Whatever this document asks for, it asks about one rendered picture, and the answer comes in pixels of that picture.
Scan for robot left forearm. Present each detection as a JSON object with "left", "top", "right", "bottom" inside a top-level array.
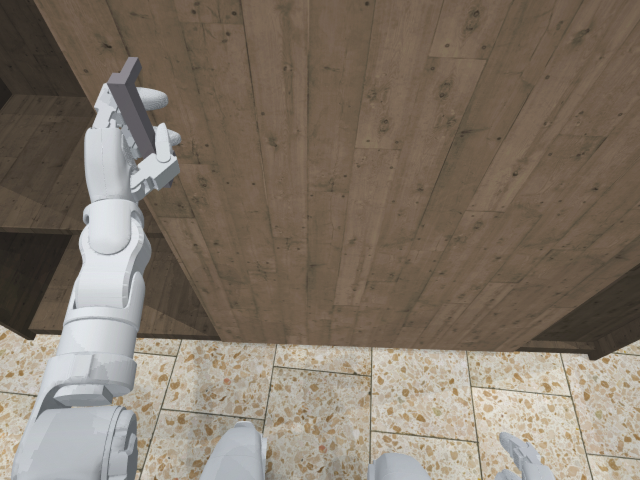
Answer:
[{"left": 11, "top": 199, "right": 152, "bottom": 480}]

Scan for handle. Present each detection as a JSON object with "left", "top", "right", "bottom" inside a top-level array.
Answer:
[{"left": 107, "top": 57, "right": 176, "bottom": 188}]

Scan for left robot upper arm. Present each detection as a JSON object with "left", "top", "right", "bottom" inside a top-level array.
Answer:
[{"left": 17, "top": 405, "right": 138, "bottom": 480}]

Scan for right robot hand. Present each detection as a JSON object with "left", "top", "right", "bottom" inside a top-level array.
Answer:
[{"left": 494, "top": 432, "right": 556, "bottom": 480}]

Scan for left robot hand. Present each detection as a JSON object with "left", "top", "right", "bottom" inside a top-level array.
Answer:
[{"left": 84, "top": 83, "right": 181, "bottom": 206}]

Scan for wardrobe door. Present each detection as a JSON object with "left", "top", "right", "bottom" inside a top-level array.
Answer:
[
  {"left": 531, "top": 263, "right": 640, "bottom": 342},
  {"left": 34, "top": 0, "right": 640, "bottom": 352}
]

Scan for robot right thigh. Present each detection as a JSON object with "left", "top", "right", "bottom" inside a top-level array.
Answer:
[{"left": 367, "top": 453, "right": 432, "bottom": 480}]

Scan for left robot shin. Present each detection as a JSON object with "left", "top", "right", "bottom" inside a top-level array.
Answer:
[{"left": 234, "top": 421, "right": 256, "bottom": 429}]

